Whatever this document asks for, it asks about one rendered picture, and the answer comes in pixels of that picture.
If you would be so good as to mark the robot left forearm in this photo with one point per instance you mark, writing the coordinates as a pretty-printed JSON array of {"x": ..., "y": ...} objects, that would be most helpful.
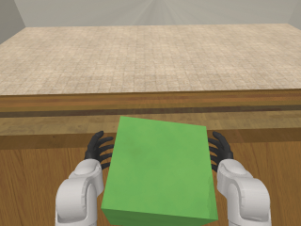
[{"x": 76, "y": 198}]

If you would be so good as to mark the carton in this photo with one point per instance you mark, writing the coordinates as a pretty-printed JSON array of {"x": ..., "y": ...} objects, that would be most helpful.
[{"x": 160, "y": 174}]

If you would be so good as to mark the robot left hand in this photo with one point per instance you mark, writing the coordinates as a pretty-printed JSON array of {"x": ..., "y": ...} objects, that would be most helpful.
[{"x": 93, "y": 150}]

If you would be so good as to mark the robot right forearm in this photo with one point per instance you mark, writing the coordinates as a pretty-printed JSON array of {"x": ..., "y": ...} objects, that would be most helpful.
[{"x": 248, "y": 200}]

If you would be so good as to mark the robot right hand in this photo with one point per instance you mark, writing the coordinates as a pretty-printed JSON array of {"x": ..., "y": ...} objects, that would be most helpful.
[{"x": 223, "y": 152}]

